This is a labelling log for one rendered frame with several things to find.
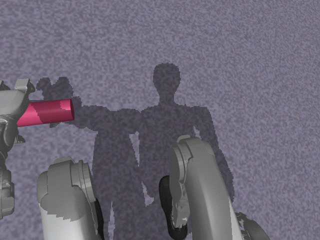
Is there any right robot foot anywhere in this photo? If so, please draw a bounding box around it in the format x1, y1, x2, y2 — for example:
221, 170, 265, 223
158, 175, 188, 240

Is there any left robot hand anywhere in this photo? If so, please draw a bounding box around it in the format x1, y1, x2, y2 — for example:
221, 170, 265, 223
0, 78, 36, 144

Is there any left robot foot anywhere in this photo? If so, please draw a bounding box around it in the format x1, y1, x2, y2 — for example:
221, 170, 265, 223
94, 198, 105, 240

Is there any left robot arm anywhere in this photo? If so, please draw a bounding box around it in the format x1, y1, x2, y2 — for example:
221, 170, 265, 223
0, 115, 18, 220

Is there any can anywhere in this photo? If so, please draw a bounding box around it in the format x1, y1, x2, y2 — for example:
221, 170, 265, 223
17, 99, 75, 127

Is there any right robot hand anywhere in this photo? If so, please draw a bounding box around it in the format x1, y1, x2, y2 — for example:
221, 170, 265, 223
235, 212, 270, 240

